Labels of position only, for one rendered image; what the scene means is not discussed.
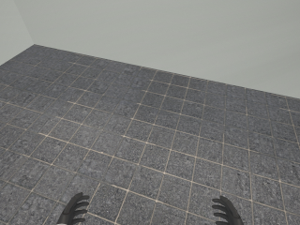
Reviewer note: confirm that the robot left hand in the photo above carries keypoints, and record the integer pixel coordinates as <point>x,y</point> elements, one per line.
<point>68,214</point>

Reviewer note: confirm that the robot right hand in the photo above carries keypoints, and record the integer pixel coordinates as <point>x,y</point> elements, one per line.
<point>231,215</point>

